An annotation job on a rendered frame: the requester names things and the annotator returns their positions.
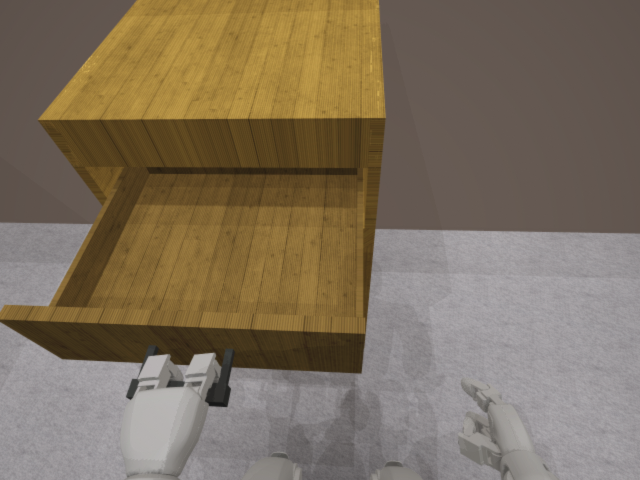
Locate right robot forearm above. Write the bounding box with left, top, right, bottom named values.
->
left=500, top=450, right=559, bottom=480

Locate robot right hand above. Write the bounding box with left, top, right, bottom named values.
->
left=458, top=377, right=536, bottom=472

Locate cabinet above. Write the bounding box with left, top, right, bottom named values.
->
left=38, top=0, right=386, bottom=346

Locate robot left hand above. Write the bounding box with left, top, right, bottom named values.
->
left=120, top=353, right=222, bottom=477

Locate left robot thigh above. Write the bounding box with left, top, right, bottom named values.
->
left=241, top=457, right=302, bottom=480

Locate drawer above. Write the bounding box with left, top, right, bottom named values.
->
left=0, top=167, right=365, bottom=374

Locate handle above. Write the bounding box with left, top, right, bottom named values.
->
left=126, top=345, right=235, bottom=407

